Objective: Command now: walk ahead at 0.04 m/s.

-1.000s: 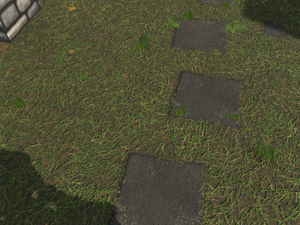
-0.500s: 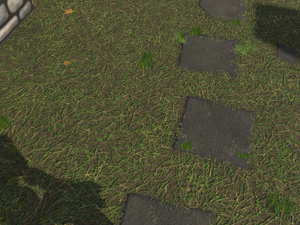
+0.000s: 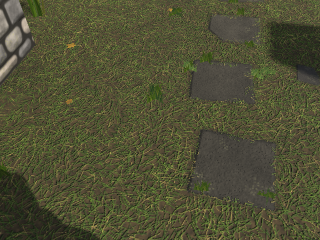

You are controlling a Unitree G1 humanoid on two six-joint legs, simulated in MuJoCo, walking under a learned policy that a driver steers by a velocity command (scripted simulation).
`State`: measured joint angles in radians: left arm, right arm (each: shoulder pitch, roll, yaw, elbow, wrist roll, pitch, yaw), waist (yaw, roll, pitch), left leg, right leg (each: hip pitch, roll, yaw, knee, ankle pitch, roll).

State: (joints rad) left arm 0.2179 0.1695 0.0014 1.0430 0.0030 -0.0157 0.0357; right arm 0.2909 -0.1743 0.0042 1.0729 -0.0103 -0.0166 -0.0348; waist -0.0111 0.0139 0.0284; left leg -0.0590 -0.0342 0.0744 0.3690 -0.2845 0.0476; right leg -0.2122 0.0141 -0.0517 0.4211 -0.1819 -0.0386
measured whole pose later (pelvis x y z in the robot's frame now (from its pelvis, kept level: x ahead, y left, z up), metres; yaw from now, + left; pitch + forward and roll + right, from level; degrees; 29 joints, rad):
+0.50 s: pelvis +0.00 -0.01 +0.00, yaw +0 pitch -2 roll +0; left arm 0.28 0.14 -0.01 1.16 0.01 0.00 0.04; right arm 0.32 -0.13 0.02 1.17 -0.01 -0.01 -0.05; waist 0.00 0.01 0.03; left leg -0.04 -0.01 0.07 0.36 -0.28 0.03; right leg -0.18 0.04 -0.06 0.37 -0.16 -0.05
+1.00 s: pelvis +0.00 +0.00 +0.00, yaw +0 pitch -1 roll +0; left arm 0.31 0.12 -0.02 1.19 0.00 -0.01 0.04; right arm 0.38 -0.10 0.03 1.18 -0.01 -0.02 -0.05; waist 0.01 0.00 0.02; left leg -0.06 -0.02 0.07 0.36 -0.29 0.04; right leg -0.20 0.03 -0.05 0.38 -0.17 -0.04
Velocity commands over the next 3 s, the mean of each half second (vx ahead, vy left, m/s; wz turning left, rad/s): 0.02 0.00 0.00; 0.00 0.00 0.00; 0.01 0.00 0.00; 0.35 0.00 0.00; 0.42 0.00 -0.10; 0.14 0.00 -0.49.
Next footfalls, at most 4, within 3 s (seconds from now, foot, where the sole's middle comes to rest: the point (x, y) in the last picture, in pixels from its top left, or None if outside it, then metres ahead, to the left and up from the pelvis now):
1.80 right None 0.23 -0.14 -0.78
2.34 left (159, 230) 0.57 0.04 -0.78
2.84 right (204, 217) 0.62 -0.15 -0.78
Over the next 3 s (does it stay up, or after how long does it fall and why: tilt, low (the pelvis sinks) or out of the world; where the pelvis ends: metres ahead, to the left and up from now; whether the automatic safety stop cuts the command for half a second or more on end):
stays up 0.57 -0.06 -0.01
